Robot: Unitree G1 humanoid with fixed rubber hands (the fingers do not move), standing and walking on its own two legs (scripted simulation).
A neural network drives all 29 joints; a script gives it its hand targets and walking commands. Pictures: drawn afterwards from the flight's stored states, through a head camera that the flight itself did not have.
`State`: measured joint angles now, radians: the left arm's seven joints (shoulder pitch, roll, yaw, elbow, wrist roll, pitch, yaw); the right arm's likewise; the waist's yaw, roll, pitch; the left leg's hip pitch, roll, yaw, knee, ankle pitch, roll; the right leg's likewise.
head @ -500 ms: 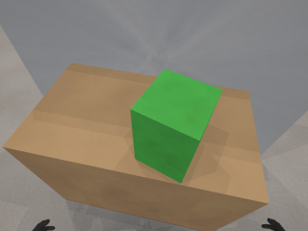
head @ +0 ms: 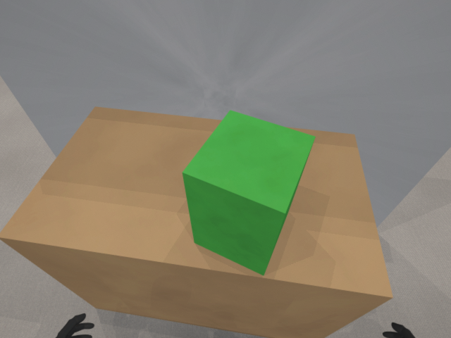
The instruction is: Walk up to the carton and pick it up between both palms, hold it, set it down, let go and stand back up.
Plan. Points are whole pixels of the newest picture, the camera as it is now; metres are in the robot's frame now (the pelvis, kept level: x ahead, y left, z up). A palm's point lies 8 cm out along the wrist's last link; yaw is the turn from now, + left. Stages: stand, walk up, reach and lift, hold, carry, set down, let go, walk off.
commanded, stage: walk up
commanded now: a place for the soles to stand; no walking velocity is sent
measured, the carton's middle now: (247, 196) +0.39 -0.01 +0.01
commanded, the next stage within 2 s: reach and lift in 0.32 s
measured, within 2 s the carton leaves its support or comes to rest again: neither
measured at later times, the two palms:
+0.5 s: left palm (91, 324) +0.17 +0.28 -0.12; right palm out of the picture +0.14 -0.30 -0.10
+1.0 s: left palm (87, 306) +0.19 +0.28 -0.08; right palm out of the picture +0.15 -0.24 -0.07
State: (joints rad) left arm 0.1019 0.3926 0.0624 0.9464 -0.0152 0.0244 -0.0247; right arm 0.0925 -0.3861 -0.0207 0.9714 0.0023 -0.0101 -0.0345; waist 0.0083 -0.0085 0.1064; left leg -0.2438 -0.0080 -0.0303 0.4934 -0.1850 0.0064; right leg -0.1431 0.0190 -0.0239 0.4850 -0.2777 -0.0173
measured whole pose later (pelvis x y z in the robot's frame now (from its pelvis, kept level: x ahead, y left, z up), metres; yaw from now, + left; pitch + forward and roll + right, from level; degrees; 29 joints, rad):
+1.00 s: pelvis +0.01 +0.02 +0.00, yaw -3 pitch -5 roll -1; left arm 0.14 0.32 0.06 0.52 0.00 0.26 -0.03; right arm 0.14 -0.18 -0.14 0.72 -0.06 -0.18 -0.03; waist -0.02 -0.03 0.13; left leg -0.19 0.00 0.04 0.49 -0.21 0.02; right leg -0.10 0.01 0.03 0.47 -0.28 0.01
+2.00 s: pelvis +0.01 +0.04 +0.00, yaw -5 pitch -8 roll -2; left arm 0.28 0.35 -0.09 0.38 -0.19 -0.21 -0.12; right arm 0.38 0.03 -0.03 0.39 0.05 -0.32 -0.19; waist 0.02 -0.03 0.10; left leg -0.15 0.01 0.08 0.51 -0.24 0.05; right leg -0.04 0.02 0.07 0.42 -0.25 0.03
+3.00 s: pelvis +0.03 +0.04 +0.01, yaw -6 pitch -4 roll -1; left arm 0.13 0.36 -0.09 0.08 -0.26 0.03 -0.07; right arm 0.29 -0.02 0.00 -0.04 0.11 0.01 -0.25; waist -0.02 -0.01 0.08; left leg -0.14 0.00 0.09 0.40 -0.20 0.05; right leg -0.04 0.01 0.08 0.31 -0.21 0.03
